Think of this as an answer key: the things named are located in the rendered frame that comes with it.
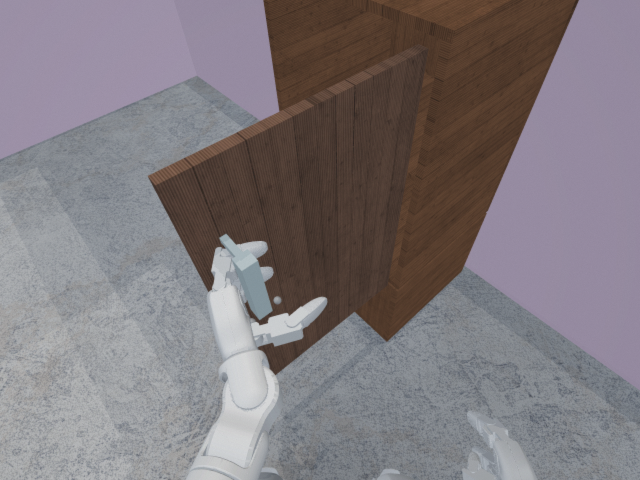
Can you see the robot right shin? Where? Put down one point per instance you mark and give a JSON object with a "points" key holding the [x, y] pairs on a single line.
{"points": [[388, 470]]}

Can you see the robot left hand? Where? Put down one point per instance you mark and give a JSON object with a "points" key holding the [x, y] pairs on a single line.
{"points": [[229, 316]]}

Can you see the cupboard door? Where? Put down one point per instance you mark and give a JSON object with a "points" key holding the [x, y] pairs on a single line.
{"points": [[321, 182]]}

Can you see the handle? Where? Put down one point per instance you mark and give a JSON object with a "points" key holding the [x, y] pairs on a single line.
{"points": [[250, 276]]}

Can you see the left robot forearm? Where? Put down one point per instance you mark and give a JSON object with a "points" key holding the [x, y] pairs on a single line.
{"points": [[237, 444]]}

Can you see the robot right hand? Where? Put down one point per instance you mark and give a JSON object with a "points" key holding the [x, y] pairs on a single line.
{"points": [[508, 461]]}

